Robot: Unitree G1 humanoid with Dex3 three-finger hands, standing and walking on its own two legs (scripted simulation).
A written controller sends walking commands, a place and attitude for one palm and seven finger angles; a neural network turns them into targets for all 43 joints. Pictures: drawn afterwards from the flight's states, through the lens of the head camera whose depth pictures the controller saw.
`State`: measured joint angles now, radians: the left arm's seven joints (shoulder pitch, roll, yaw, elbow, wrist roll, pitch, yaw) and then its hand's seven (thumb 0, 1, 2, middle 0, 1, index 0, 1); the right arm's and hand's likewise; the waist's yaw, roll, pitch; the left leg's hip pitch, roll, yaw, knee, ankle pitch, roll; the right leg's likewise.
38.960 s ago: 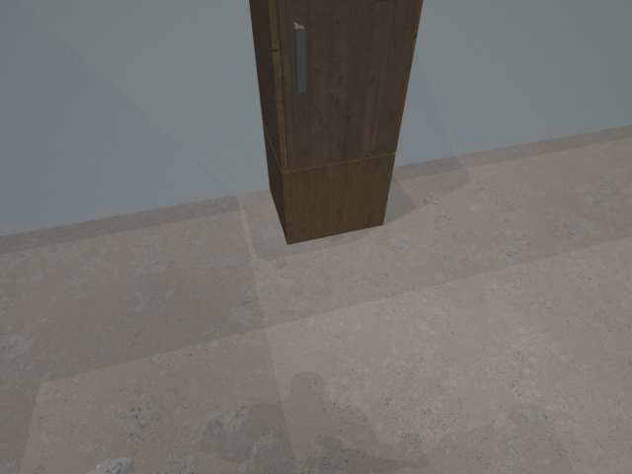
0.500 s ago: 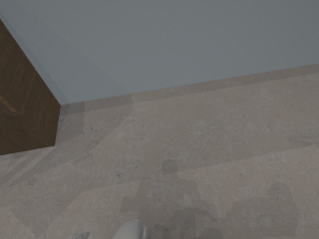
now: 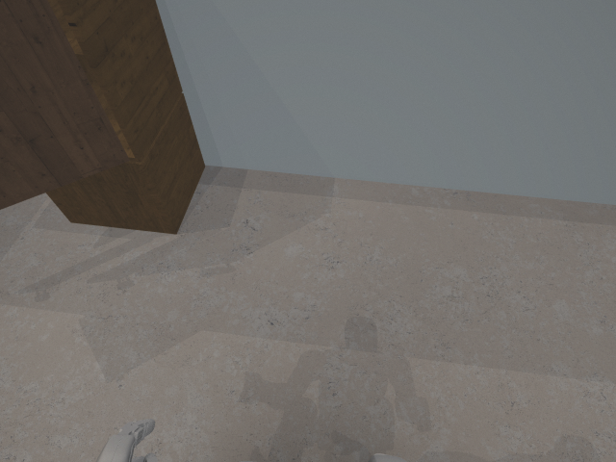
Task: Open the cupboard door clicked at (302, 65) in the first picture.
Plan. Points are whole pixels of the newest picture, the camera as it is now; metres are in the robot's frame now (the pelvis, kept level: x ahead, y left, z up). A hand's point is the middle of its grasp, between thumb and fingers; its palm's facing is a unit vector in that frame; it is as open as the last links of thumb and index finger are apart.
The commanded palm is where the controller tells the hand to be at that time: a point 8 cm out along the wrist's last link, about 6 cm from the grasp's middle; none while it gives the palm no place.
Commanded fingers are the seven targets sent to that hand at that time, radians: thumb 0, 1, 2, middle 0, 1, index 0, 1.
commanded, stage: turn to face it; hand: left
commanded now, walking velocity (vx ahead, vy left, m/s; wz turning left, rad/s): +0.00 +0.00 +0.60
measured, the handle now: out of the picture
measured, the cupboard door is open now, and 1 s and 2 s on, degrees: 41 41 41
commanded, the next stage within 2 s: take the last steps up to it in 0.90 s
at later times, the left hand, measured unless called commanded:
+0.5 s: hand out of the picture -0.01 +0.22 -0.18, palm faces +0.35 -0.91 -0.24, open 7.4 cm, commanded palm none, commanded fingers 0.00 0.90 0.90 -0.20 -0.30 -0.20 -0.30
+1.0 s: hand out of the picture -0.01 +0.15 -0.15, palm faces +0.53 -0.82 -0.24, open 7.3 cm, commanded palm none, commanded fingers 0.00 0.90 0.90 -0.20 -0.30 -0.20 -0.30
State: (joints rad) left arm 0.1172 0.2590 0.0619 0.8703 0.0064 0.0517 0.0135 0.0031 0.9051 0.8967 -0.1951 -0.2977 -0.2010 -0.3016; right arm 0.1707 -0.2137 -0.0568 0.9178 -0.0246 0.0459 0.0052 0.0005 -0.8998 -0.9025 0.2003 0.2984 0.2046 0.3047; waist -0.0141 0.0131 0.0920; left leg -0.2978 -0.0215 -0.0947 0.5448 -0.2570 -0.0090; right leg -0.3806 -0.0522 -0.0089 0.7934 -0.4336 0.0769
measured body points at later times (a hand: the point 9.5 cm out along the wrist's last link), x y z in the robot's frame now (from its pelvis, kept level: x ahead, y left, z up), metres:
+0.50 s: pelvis +0.01 +0.00 -0.01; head +0.05 +0.04 +0.44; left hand -0.02 +0.27 -0.17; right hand +0.19 -0.22 -0.13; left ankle -0.02 +0.10 -0.73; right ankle +0.01 -0.15 -0.67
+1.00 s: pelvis +0.04 -0.04 +0.01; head +0.07 -0.04 +0.46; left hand -0.03 +0.19 -0.13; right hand +0.23 -0.23 -0.14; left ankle -0.05 +0.06 -0.67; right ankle +0.09 -0.14 -0.73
